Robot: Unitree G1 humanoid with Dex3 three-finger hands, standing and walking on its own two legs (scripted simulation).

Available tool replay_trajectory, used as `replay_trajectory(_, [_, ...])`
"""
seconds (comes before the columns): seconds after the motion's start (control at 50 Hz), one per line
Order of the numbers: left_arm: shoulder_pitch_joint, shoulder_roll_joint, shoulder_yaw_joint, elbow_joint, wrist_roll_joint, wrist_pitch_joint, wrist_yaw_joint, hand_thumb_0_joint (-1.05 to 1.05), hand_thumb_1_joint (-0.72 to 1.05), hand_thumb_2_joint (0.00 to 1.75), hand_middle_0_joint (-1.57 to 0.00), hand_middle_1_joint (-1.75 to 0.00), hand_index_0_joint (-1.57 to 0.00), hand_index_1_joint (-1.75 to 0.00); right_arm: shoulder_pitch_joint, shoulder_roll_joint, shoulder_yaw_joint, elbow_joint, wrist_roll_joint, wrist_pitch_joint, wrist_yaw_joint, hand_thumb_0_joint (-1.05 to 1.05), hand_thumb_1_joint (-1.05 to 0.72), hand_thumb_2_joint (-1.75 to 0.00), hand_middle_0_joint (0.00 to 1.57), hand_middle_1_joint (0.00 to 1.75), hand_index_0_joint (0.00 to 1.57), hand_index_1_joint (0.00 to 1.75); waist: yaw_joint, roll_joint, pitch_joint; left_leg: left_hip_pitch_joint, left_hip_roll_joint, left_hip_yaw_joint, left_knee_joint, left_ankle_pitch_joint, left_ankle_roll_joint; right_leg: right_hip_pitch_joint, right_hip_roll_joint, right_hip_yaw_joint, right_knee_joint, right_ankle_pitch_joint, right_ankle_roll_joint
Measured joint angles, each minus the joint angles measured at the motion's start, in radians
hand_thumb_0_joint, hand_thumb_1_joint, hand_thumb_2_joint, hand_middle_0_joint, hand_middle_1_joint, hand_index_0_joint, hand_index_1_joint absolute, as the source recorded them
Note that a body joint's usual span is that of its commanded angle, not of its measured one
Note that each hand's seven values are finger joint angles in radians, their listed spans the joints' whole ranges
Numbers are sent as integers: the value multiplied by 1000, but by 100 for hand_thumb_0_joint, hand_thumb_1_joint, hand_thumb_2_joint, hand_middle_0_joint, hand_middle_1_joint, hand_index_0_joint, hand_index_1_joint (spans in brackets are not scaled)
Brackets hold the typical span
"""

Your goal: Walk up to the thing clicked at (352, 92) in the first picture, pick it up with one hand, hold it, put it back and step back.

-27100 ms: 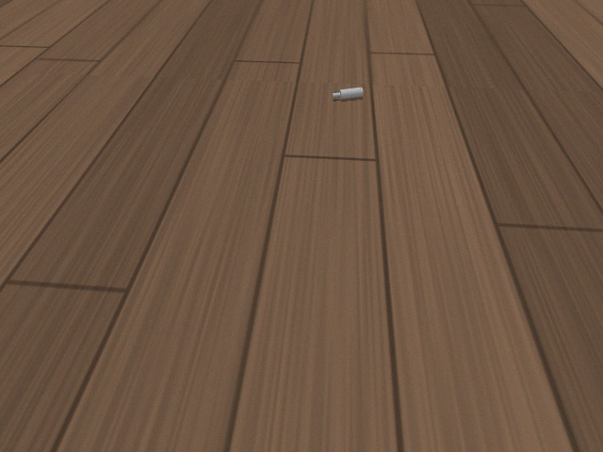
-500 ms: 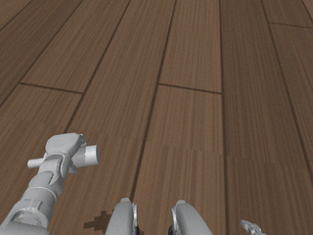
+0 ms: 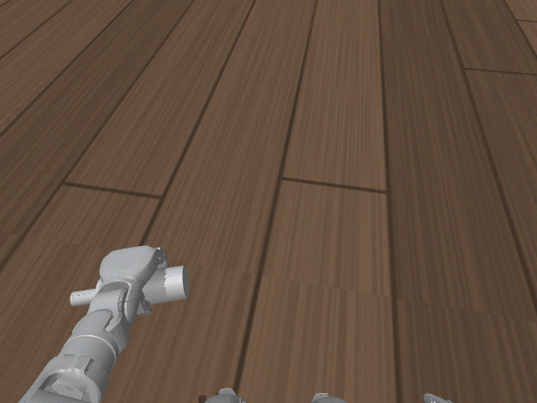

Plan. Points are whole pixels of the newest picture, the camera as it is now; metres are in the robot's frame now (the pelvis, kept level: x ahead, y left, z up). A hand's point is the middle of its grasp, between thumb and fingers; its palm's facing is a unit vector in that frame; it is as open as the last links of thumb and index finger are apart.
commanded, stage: lift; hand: left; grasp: from above
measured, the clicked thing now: (130, 290) +0.34 +0.26 -0.11
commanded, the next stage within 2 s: hold in 0.10 s
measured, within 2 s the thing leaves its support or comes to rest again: neither
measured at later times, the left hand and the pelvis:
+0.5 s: hand (135, 274) +0.33 +0.22 -0.03, palm faces -0.44 -0.06 -0.90, open 8.9 cm; pelvis +0.02 +0.00 +0.03, yaw +0 degrees
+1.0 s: hand (129, 283) +0.31 +0.22 -0.01, palm faces -0.44 -0.06 -0.90, open 9.0 cm; pelvis +0.01 +0.00 +0.04, yaw +0 degrees
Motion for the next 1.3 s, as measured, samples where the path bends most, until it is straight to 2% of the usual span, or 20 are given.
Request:
replay_trajectory(0.5, [68,2,-24,-113,2,-5,-88,-1,18,33,-76,-51,-78,-46,-21,-17,-11,-28,15,27,7,1,-90,-89,20,30,21,30,32,4,17,235,-8,13,-203,51,-2,226,-10,19,-193,50,-3])
replay_trajectory(0.84, [104,7,-44,-186,-5,-4,-146,-1,17,35,-74,-54,-77,-50,-39,-18,1,-51,25,50,1,1,-90,-89,20,30,20,30,50,12,48,339,-13,19,-301,102,-2,322,-16,26,-277,96,-3])
replay_trajectory(1.3, [138,7,-53,-259,-13,-6,-174,-1,15,39,-73,-58,-75,-54,-77,-18,13,-55,34,64,-12,1,-90,-89,20,30,20,30,65,15,78,418,-16,18,-379,147,-6,393,-19,27,-338,133,-6])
